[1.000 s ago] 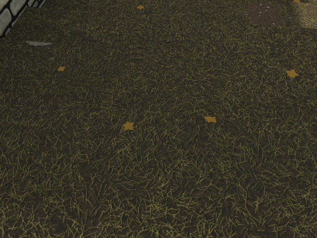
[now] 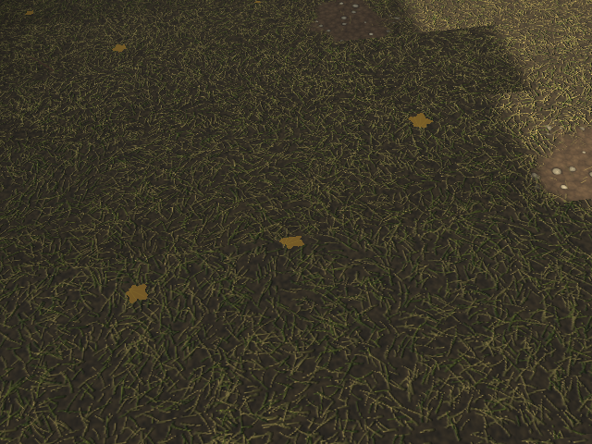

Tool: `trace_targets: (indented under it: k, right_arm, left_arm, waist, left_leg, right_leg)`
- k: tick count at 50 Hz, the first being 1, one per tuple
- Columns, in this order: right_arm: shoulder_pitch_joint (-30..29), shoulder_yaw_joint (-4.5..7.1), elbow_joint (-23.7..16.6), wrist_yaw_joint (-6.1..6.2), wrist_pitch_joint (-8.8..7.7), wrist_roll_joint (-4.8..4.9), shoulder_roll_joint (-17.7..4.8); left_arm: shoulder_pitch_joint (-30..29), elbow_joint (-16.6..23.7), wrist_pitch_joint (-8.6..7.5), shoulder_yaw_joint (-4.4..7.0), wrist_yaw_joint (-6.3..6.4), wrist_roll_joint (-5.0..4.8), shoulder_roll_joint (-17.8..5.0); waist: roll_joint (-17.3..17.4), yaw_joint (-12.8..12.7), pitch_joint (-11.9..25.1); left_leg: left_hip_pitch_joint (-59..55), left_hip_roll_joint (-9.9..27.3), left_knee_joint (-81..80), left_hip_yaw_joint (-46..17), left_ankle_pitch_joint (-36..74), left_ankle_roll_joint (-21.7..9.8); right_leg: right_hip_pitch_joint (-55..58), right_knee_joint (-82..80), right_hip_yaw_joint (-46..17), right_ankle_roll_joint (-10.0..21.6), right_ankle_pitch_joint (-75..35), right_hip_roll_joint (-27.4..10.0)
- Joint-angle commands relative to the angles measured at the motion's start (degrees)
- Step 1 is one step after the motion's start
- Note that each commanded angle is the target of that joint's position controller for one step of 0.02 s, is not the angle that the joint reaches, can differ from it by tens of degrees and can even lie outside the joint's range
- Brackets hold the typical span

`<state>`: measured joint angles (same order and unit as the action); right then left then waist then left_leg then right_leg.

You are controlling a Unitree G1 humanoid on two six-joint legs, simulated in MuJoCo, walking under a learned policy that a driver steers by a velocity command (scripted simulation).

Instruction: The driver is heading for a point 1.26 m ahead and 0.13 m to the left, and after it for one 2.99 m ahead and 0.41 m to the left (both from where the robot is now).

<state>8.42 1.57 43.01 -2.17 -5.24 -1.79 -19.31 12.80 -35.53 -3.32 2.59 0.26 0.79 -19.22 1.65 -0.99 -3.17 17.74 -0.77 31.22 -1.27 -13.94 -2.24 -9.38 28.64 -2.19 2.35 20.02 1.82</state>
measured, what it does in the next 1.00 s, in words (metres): walks ahead: right foot, then left foot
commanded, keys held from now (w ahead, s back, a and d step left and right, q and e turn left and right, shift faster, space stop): w+q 0.46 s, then w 0.08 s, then w+e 0.46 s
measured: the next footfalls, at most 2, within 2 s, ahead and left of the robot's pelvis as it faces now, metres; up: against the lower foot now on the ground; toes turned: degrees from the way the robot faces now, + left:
right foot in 0.34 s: +0.18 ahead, -0.10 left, +0.00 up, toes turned +15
left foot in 0.78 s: +0.29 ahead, +0.18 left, +0.00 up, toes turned +19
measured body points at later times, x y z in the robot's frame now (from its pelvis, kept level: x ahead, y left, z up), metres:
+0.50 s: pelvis +0.14 -0.01 +0.01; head +0.15 -0.01 +0.46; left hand +0.11 +0.25 -0.11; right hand +0.35 -0.21 -0.10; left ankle +0.09 +0.12 -0.66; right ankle +0.14 -0.11 -0.73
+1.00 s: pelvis +0.37 +0.09 -0.04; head +0.38 +0.09 +0.41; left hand +0.47 +0.36 -0.15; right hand +0.38 -0.15 -0.18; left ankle +0.25 +0.16 -0.73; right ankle +0.52 -0.01 -0.71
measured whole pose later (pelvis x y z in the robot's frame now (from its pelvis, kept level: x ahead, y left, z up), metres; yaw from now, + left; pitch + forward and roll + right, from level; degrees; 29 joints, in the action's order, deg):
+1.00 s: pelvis +0.37 +0.09 -0.04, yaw +11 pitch +2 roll +3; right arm 28.8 -1.4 50.4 0.9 -6.7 -6.2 -11.9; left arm 11.0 -43.7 -4.8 -0.6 -5.4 7.1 -16.0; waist -2.4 3.5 2.0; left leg 14.0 -1.7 45.3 8.9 -33.6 -2.4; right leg -44.1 56.9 -3.6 4.5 -11.0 -4.0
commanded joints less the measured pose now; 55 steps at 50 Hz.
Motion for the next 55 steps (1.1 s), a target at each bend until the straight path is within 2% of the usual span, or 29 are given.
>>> trace_targets:
  k: [1, 3, 4, 5, 9, 12, 15, 17, 18, 19, 20, 22, 24, 27, 29, 32, 35, 37, 39, 40, 41, 42, 43, 44, 46, 48, 51, 52, 55]
  right_arm:
    - [0.43, 2.06, -3.7, 0.23, -1.13, -0.11, -7.64]
    - [8.52, 3.85, -3.28, 1.25, -1.55, -0.37, -11.35]
    - [16.26, 3.46, -1.29, 1.46, -1.98, -1.67, -9.56]
    - [18.02, 2.57, -0.38, 1.43, -2.31, -1.63, -6.48]
    - [7.32, -0.11, -3.83, 0.57, -1.72, -0.55, -0.91]
    - [0.08, 1.98, -6.8, -0.27, -1.47, -0.37, -7.72]
    - [1.05, 2.83, -6.6, -2.36, -0.34, -1.8, -8.23]
    - [3.39, 2.09, -5.21, -2.67, -0.63, -2.19, -4.48]
    - [2.42, 1.17, -6.51, -2.45, -1.1, -2.42, -1.03]
    - [-0.05, -0.6, -8.27, -2.74, -1.97, -3.21, 4.9]
    - [-0.28, -0.2, -6.96, -2.48, -2.38, -4.08, 3.8]
    - [3.1, 0.89, -4.05, 0.22, -2.11, -3.46, 0.16]
    - [1.22, 0.53, -4.26, 0.27, -1.32, -4.2, 1.88]
    - [-4.43, 0.04, -5.62, -2.38, -1.2, -1.78, 3.63]
    - [-7.56, -0.19, -7.15, -3.1, -0.94, -1.82, 4.48]
    - [-4.8, -0.11, -7.85, -3.09, 0.45, -3.34, 4.12]
    - [-2.54, 1.06, -8.31, -1.96, 0.59, -4.18, 0.57]
    - [3.82, 1.71, -7.99, -0.75, 0.53, -3.81, -0.57]
    - [28.95, 3.63, -0.23, 0.47, -0.6, -2.71, -3.72]
    - [32.55, 2.58, 1.13, 1.0, -1.15, -3.55, -5.17]
    - [32.99, 1.3, -0.13, -0.42, -2.14, -3.9, -4.04]
    - [25.05, 1.45, 0.06, -1.34, -3.13, -3.48, -3.83]
    - [18.04, -0.19, 0.54, -1.32, -2.97, -1.93, 0.9]
    - [12.42, -2.21, -0.75, -0.83, -2.6, -2.3, 5.81]
    - [6.17, -3.13, -1.34, 0.4, -1.74, -3.39, 7.29]
    - [5.5, -4.14, -1.21, 3.87, -3.36, -4.6, 9.49]
    - [17.26, -3.14, 3.31, 4.39, -4.06, -4.71, 2.61]
    - [20.17, -3.73, 5.49, 3.27, -3.72, -5.12, 3.17]
    - [27.7, -3.59, 10.2, 1.64, -3.44, -2.23, 0.45]
  left_arm:
    - [1.6, 4.07, -0.23, 2.5, 1.1, 0.94, -8.92]
    - [-0.47, 4.19, -0.03, 1.4, 0.52, 3.58, -7.07]
    - [-4.36, 4.35, -0.19, 0.19, -0.37, 4.39, -4.38]
    - [-4.64, 3.01, -0.61, -0.36, -0.71, 4.03, -3.25]
    - [-2.91, -0.9, -1.6, -0.15, -0.36, 6.03, -3.64]
    - [0.74, -2.91, -0.95, -0.54, -1.03, 4.38, -3.65]
    - [3.03, -4.37, -2.67, -1.76, -1.63, 2.66, -2.56]
    - [6.21, -4.56, -4.09, -1.95, -0.8, 2.28, -3.63]
    - [11.98, -4.89, -4.93, -0.88, 0.5, 2.51, -7.28]
    - [20.08, -6.53, -5.6, -0.02, 1.64, 2.57, -10.78]
    - [18.12, -6.7, -5.65, -1.12, 1.25, 2.38, -8.86]
    - [7.87, -3.98, -5.03, -3.22, 1.39, 1.01, -1.1]
    - [7.29, -4.71, -5.27, -5.13, 2.62, 1.27, 3.32]
    - [12.89, -7.69, -5.11, -3.87, 2.62, 2.33, -1.08]
    - [18.05, -11.22, -4.56, -3.48, 0.67, 2.36, -2.29]
    - [17.63, -13.49, -4.04, -3.25, -2.83, 5.21, -2.41]
    - [13.25, -12.93, -4.48, -3.43, -3.05, 5.52, -1.12]
    - [9.44, -12.12, -4.54, -3.08, -3.46, 5.33, -3.04]
    - [2.2, -9.53, -5.31, -0.62, -5.29, 4.81, -8.71]
    - [11.59, -11.19, -5.18, -2.69, -6.97, 6.0, 1.84]
    - [13.61, -9.43, -5.8, -3.66, -7.45, 3.86, 5.65]
    - [4.41, -5.45, -5.2, -2.79, -6.89, 2.55, 3.14]
    - [1.8, -4.93, -3.89, -1.98, -4.82, 3.79, 0.45]
    - [3.13, -5.3, -2.68, -2.32, -3.83, 5.31, 0.98]
    - [5.13, -6.64, -0.72, -3.82, -3.72, 6.39, 4.53]
    - [6.18, -7.6, -1.16, -5.18, -5.97, 8.55, 6.69]
    - [-3.14, -6.55, -1.27, -4.0, -7.39, 4.29, 2.73]
    - [-5.61, -5.73, -0.68, -3.46, -6.95, 4.14, 1.72]
    - [-13.97, -3.03, 0.7, -3.37, -5.77, 5.65, -0.03]
  waist:
    - [-2.88, -0.78, 6.17]
    - [2.4, 4.91, 7.51]
    - [6.76, 10.16, 5.85]
    - [5.35, 10.3, 2.87]
    - [2.65, 3.08, 0.38]
    - [3.82, -0.24, 0.33]
    - [1.67, -0.16, -0.99]
    - [1.39, -1.41, -0.14]
    - [-4.26, -4.8, 1.26]
    - [-13.37, -8.41, 4.43]
    - [-7.6, -6.07, 0.88]
    - [-6.4, -2.03, -0.67]
    - [-5.67, -1.25, 0.33]
    - [-3.91, -3.88, 0.24]
    - [-4.23, -4.58, 0.27]
    - [-7.76, -0.8, -0.27]
    - [-5.37, 1.35, 0.76]
    - [-5.55, 5.92, 2.21]
    - [3.27, 17.94, 6.4]
    - [13.93, 11.66, 16.28]
    - [8.71, 8.75, 14.71]
    - [6.51, 7.63, -0.34]
    - [0.23, 4.11, -0.59]
    - [-1.84, 1.1, 0.55]
    - [-0.23, -2.41, -0.64]
    - [-2.63, -1.39, 0.8]
    - [-0.77, 2.77, -1.18]
    - [-0.46, 2.26, -2.43]
    - [-0.88, 5.16, -9.28]
  left_leg:
    - [-4.55, 3.09, -4.65, -5.42, 17.4, -8.17]
    - [-21.75, 10.2, -12.39, -23.16, -1.32, -17.54]
    - [-29.54, 15.67, -18.45, -34.02, -11.37, -19.37]
    - [-29.99, 16.6, -19.89, -35.23, -16.61, -17.39]
    - [-15.93, 10.21, -22.04, -27.03, -12.89, -13.03]
    - [1.1, 5.53, -22.26, -21.14, -12.03, -10.73]
    - [5.04, 5.88, -16.07, -23.89, -14.68, -13.08]
    - [9.04, 5.13, -10.06, -26.37, -16.58, -12.0]
    - [17.15, 0.95, -1.53, -24.37, -19.02, -9.16]
    - [28.91, -6.94, 18.23, -13.47, -17.84, -2.73]
    - [34.92, -2.88, 28.26, -12.14, -14.6, -1.66]
    - [30.79, 2.18, 34.55, -6.0, -8.61, -1.14]
    - [24.59, 5.3, 32.24, -3.99, -4.42, -1.08]
    - [24.98, 4.66, 22.13, -0.25, 2.18, 1.58]
    - [22.85, 4.03, 14.28, 2.05, 5.12, 3.29]
    - [17.17, 4.48, 20.75, -0.62, 12.59, 2.34]
    - [13.41, 3.43, 23.97, 1.31, 9.32, 0.43]
    - [-7.52, -0.29, 22.66, 6.6, 5.32, -0.31]
    - [-38.24, -2.58, 13.78, 7.98, 6.94, -3.0]
    - [-44.26, 11.1, 8.92, -8.14, 29.89, -15.62]
    - [-37.19, 21.0, 1.26, -25.52, 41.01, -24.74]
    - [-22.06, 25.49, -3.86, -31.67, 24.94, -24.97]
    - [-13.71, 26.53, -4.73, -30.75, 8.66, -22.13]
    - [-7.2, 24.66, -5.05, -26.67, 3.79, -19.57]
    - [5.22, 19.03, -8.23, -16.65, 0.16, -15.65]
    - [9.01, 10.49, -2.57, -2.9, -2.6, -9.97]
    - [16.71, 6.9, 1.63, 4.72, -12.86, -5.64]
    - [17.49, 8.9, 1.72, 3.33, -14.33, -5.8]
    - [-1.27, 14.68, 3.87, -3.13, -13.67, -6.62]
  right_leg:
    - [2.46, -2.91, -6.29, 6.74, -12.44, -9.69]
    - [-14.79, 7.89, -1.39, 0.04, 8.43, -1.71]
    - [-26.76, 20.55, -3.45, -1.83, 13.76, -0.83]
    - [-33.16, 27.64, -5.52, -1.4, 13.97, -2.53]
    - [-26.18, 26.19, -2.81, -0.96, 10.55, -4.89]
    - [-4.49, 12.12, 1.79, -4.34, 11.05, -2.1]
    - [2.99, -0.46, 2.53, -4.92, -5.75, -0.02]
    - [9.72, 0.01, 0.89, -2.1, -5.74, -1.85]
    - [15.97, -4.96, -10.2, 4.87, 2.37, -8.55]
    - [25.27, -13.9, -33.46, 18.07, 9.84, -22.17]
    - [20.96, -18.21, -41.66, 20.41, 12.15, -26.17]
    - [13.25, -20.22, -26.37, 14.02, 15.32, -21.54]
    - [9.32, -21.37, -16.51, 10.6, 0.25, -18.04]
    - [12.68, -21.03, -6.17, 10.39, -22.53, -14.67]
    - [12.72, -20.44, -3.11, 11.16, -31.33, -13.37]
    - [6.12, -17.44, -3.95, 13.33, -35.55, -15.03]
    - [2.1, -10.93, -3.34, 12.36, -31.62, -14.01]
    - [-10.62, -2.07, -0.01, 10.26, -40.97, -11.45]
    - [-32.84, 32.26, 3.98, 6.75, -34.16, -3.15]
    - [-36.52, 59.0, 4.41, 3.27, 15.86, 3.04]
    - [-41.2, 63.43, -6.41, 3.95, 16.95, 4.69]
    - [-50.62, 64.87, -8.15, 3.51, 12.02, 2.1]
    - [-50.63, 61.81, -8.48, 3.24, 4.74, -2.28]
    - [-48.41, 56.46, -9.21, 2.89, -0.9, -4.49]
    - [-39.74, 44.57, -6.96, 1.85, -6.94, -7.13]
    - [-32.13, 26.38, -4.67, 2.48, -36.84, -8.98]
    - [-15.53, 12.65, 3.3, 0.92, -51.92, -5.55]
    - [-12.89, 13.33, 3.46, 1.56, -52.72, -5.14]
    - [-24.41, 2.47, 1.54, 1.87, -41.99, -7.47]
Velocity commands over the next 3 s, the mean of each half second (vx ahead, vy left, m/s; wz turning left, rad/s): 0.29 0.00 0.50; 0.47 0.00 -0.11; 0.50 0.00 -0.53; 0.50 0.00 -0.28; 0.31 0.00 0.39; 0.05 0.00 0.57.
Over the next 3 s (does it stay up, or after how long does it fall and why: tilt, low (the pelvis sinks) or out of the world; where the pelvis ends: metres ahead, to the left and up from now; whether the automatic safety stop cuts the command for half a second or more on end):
stays up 1.34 0.09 -0.33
